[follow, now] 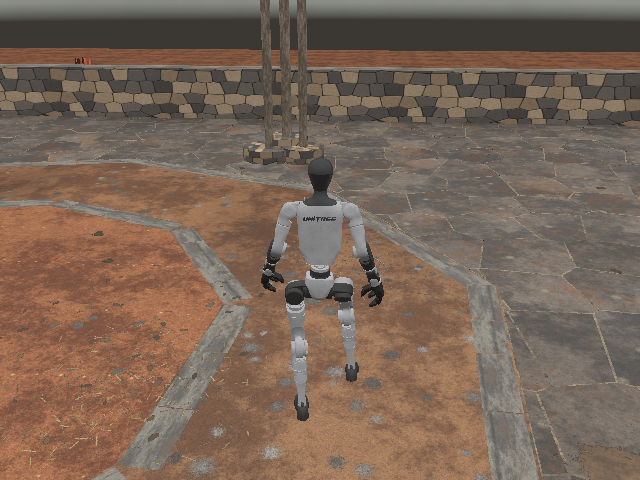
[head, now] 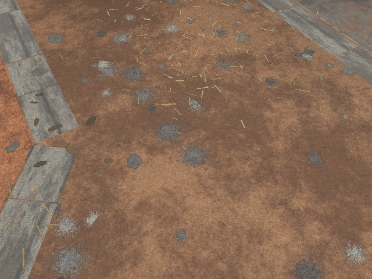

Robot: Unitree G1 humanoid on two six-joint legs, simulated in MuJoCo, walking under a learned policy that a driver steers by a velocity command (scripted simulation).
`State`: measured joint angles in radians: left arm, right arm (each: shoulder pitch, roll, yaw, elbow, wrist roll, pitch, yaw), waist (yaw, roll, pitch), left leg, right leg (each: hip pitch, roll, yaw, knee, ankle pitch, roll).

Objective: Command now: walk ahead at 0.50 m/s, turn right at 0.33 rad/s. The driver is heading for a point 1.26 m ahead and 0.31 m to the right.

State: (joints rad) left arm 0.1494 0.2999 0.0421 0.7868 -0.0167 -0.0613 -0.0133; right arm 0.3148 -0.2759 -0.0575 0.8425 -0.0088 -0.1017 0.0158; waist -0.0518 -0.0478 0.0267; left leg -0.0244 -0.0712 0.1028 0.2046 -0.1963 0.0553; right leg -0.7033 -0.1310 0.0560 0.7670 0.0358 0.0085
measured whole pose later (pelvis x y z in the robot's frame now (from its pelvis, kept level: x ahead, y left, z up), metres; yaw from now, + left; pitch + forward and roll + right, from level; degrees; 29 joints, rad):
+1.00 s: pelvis +0.57 -0.12 +0.00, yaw -26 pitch +2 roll +1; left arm 0.13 0.28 0.04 0.64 -0.01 -0.06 -0.01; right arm 0.38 -0.27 -0.05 0.85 0.01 -0.08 0.02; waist -0.09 -0.04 0.02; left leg -0.08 -0.04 0.02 0.27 -0.22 0.04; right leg -0.63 -0.08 0.05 0.73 -0.12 0.00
